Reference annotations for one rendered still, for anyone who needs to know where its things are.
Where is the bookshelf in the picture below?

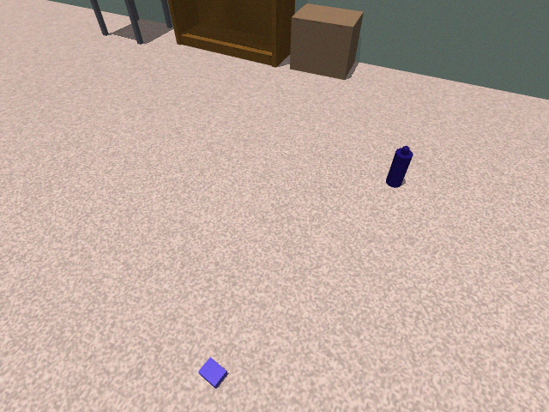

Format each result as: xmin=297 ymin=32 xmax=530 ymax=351
xmin=167 ymin=0 xmax=295 ymax=68

